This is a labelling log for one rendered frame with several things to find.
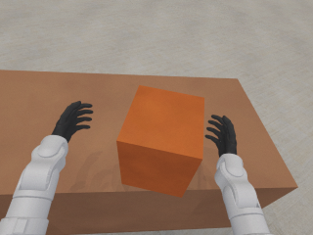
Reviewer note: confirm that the robot left hand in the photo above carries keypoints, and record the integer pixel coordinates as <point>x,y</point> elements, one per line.
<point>66,126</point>

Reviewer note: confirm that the right robot forearm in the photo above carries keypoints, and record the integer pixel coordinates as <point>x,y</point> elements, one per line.
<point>239,196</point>

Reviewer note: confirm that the left robot forearm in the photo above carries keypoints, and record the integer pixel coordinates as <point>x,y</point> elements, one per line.
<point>32,199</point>

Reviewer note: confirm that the pedestal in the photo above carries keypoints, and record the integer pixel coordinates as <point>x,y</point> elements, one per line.
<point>90,197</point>

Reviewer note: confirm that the carton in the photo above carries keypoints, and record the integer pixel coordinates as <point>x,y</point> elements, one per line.
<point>160,144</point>

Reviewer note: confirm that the robot right hand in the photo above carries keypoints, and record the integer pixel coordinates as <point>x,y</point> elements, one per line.
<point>226,142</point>

